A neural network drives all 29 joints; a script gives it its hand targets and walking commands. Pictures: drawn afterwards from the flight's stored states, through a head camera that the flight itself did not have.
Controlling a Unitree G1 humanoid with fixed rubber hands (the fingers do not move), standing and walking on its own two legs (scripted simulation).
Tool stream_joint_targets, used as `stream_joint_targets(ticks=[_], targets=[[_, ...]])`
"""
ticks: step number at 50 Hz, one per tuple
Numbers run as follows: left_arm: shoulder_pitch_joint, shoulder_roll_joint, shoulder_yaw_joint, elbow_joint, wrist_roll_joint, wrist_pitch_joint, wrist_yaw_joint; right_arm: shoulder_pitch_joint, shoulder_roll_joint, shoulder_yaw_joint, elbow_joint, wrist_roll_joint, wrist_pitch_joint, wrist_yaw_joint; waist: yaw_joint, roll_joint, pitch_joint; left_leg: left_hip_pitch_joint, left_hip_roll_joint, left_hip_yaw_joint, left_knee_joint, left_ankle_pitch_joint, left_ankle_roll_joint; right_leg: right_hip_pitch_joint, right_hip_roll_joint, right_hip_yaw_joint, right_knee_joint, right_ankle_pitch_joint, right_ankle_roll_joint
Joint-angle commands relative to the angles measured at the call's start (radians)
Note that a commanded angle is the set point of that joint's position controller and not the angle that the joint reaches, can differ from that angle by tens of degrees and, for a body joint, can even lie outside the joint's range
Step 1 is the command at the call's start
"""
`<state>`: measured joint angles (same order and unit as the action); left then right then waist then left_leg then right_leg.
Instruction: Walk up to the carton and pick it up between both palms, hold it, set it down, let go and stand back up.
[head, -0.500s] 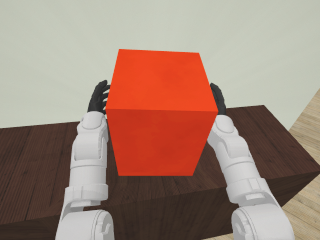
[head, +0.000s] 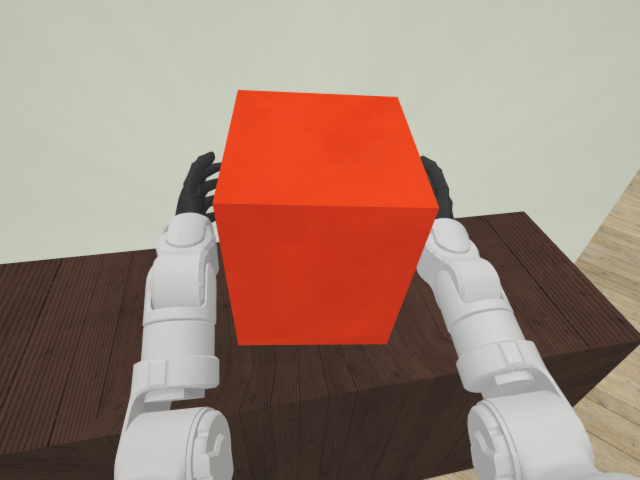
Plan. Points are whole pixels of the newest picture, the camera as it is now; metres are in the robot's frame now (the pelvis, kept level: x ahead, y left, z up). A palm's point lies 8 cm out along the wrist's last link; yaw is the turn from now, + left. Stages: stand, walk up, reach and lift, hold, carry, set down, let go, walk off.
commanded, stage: reach and lift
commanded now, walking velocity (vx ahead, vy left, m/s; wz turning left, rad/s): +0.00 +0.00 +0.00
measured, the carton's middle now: (316, 223) +0.39 +0.00 +0.15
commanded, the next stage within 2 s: hold in 0.14 s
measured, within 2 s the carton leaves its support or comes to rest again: neither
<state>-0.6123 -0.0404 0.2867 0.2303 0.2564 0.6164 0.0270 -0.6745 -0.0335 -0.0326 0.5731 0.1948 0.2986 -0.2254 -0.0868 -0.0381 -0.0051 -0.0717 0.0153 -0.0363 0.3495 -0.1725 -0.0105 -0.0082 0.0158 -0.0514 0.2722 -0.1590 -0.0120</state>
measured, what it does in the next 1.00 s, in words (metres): stands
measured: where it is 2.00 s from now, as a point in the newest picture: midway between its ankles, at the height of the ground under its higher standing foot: outside the picture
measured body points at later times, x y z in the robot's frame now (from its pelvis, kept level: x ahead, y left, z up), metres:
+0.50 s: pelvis +0.00 +0.01 +0.00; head -0.06 +0.03 +0.45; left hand +0.38 +0.16 +0.20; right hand +0.38 -0.14 +0.20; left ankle +0.02 +0.12 -0.75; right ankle +0.00 -0.11 -0.75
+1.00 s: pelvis +0.00 +0.00 +0.00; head -0.06 +0.02 +0.45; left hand +0.37 +0.16 +0.21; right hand +0.38 -0.14 +0.21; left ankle +0.02 +0.12 -0.75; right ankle +0.00 -0.11 -0.75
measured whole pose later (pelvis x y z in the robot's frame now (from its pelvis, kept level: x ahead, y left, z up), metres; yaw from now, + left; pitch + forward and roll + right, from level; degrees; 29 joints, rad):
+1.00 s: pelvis +0.00 +0.00 +0.00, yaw +0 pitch -8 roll -1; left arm -0.63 -0.04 0.33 0.14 0.29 0.72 -0.01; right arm -0.72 -0.03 -0.01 0.53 0.23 0.38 -0.26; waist -0.08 -0.03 -0.02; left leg -0.04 0.01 -0.04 0.35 -0.17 -0.01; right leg 0.02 0.02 -0.05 0.27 -0.16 -0.01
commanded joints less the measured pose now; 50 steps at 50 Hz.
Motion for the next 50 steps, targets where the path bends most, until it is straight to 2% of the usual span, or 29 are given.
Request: stream_joint_targets(ticks=[1, 7, 15, 19, 25, 29, 32, 37, 40, 43, 47, 50], targets=[[-0.714, -0.610, -0.531, -0.082, -0.137, -0.053, -0.144, -0.857, 0.656, 0.391, -0.363, 0.077, -0.066, 0.086, -0.006, 0.042, -0.428, 0.122, -0.059, 0.019, -0.009, 0.202, 0.000, 0.081, 0.028, 0.003, -0.005, 0.254, 0.073], [-0.717, -0.603, -0.541, -0.131, -0.143, -0.045, -0.146, -0.827, 0.655, 0.416, -0.373, 0.102, -0.042, 0.073, -0.016, 0.045, -0.441, 0.143, -0.061, 0.010, 0.003, 0.260, -0.010, 0.101, 0.035, 0.002, -0.001, 0.304, 0.077], [-0.729, -0.614, -0.549, -0.160, -0.133, 0.001, -0.146, -0.846, 0.619, 0.390, -0.364, 0.115, -0.019, 0.087, -0.011, 0.083, -0.399, 0.160, -0.045, 0.013, -0.005, 0.259, -0.028, 0.044, 0.047, -0.011, -0.019, 0.168, 0.049], [-0.732, -0.627, -0.575, -0.185, -0.141, 0.014, -0.134, -0.854, 0.608, 0.394, -0.377, 0.130, -0.016, 0.093, -0.014, 0.106, -0.418, 0.190, -0.039, 0.007, 0.012, 0.315, -0.042, 0.031, 0.053, -0.013, -0.016, 0.175, 0.040], [-0.737, -0.621, -0.551, -0.171, -0.125, 0.038, -0.138, -0.872, 0.604, 0.375, -0.350, 0.127, -0.004, 0.102, -0.001, 0.098, -0.388, 0.164, -0.036, 0.017, -0.010, 0.256, -0.031, 0.026, 0.053, -0.012, -0.021, 0.110, 0.035], [-0.752, -0.614, -0.536, -0.155, -0.128, 0.040, -0.140, -0.898, 0.620, 0.371, -0.351, 0.120, -0.002, 0.100, 0.005, 0.082, -0.398, 0.150, -0.042, 0.026, -0.013, 0.229, -0.018, 0.035, 0.048, -0.009, -0.021, 0.110, 0.042], [-0.763, -0.611, -0.539, -0.166, -0.138, 0.036, -0.144, -0.912, 0.637, 0.384, -0.375, 0.127, -0.003, 0.094, 0.004, 0.071, -0.431, 0.153, -0.049, 0.027, -0.003, 0.250, -0.013, 0.057, 0.045, -0.004, -0.015, 0.157, 0.051], [-0.741, -0.581, -0.502, -0.142, -0.117, 0.041, -0.161, -0.892, 0.641, 0.393, -0.362, 0.127, 0.014, 0.076, 0.005, 0.047, -0.394, 0.133, -0.060, 0.033, -0.012, 0.232, -0.002, 0.089, 0.038, 0.002, -0.016, 0.194, 0.066], [-0.730, -0.574, -0.485, -0.146, -0.107, 0.044, -0.174, -0.870, 0.642, 0.391, -0.354, 0.123, 0.019, 0.071, 0.005, 0.043, -0.389, 0.128, -0.061, 0.037, -0.018, 0.228, 0.000, 0.102, 0.036, 0.002, -0.015, 0.209, 0.068], [-0.739, -0.577, -0.503, -0.175, -0.119, 0.041, -0.178, -0.887, 0.650, 0.412, -0.403, 0.139, 0.016, 0.064, 0.000, 0.049, -0.423, 0.142, -0.065, 0.034, -0.003, 0.267, -0.006, 0.120, 0.038, -0.001, -0.007, 0.257, 0.072], [-0.733, -0.572, -0.502, -0.161, -0.112, 0.045, -0.182, -0.869, 0.641, 0.401, -0.386, 0.129, 0.024, 0.063, -0.005, 0.058, -0.376, 0.132, -0.063, 0.036, -0.014, 0.238, -0.008, 0.093, 0.037, -0.003, -0.017, 0.212, 0.067], [-0.735, -0.585, -0.519, -0.192, -0.122, 0.046, -0.180, -0.873, 0.641, 0.408, -0.410, 0.138, 0.019, 0.066, -0.005, 0.063, -0.410, 0.150, -0.058, 0.032, -0.007, 0.265, -0.013, 0.092, 0.043, -0.008, -0.013, 0.218, 0.062]])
